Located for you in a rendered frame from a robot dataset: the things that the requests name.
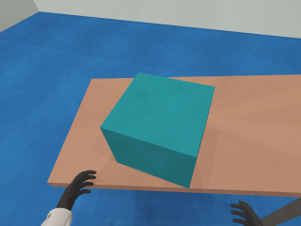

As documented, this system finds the robot left hand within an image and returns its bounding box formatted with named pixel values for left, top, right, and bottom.
left=56, top=169, right=97, bottom=211

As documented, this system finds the left robot forearm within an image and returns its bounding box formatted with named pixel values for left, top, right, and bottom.
left=40, top=208, right=72, bottom=226

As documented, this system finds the table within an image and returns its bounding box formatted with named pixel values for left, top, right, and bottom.
left=47, top=74, right=301, bottom=226

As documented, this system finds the robot right hand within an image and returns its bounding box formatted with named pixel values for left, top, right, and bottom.
left=230, top=201, right=263, bottom=226

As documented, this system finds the carton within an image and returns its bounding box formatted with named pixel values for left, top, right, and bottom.
left=100, top=72, right=215, bottom=189

